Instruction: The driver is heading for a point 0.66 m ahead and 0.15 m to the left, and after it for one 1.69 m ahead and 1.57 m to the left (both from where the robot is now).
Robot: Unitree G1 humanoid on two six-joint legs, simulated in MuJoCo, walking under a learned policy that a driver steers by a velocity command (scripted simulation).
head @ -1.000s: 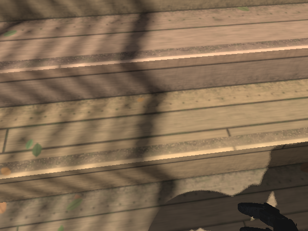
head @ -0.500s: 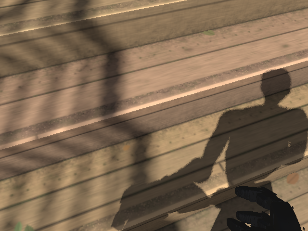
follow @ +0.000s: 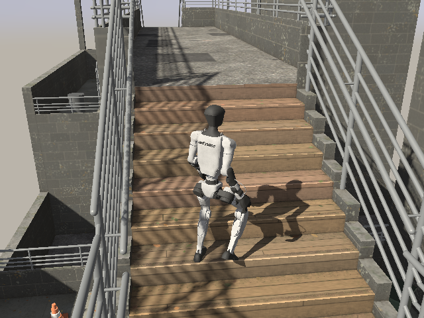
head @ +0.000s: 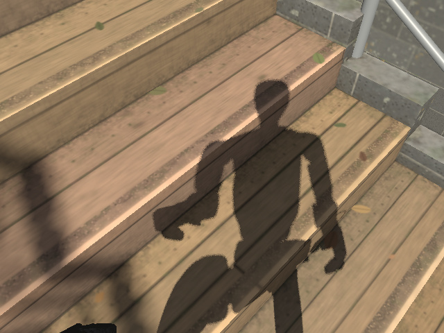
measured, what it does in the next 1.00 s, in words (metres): climbs, turning left: right foot, then left foot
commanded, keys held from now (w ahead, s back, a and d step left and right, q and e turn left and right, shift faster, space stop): w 0.30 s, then w+q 0.38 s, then q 0.32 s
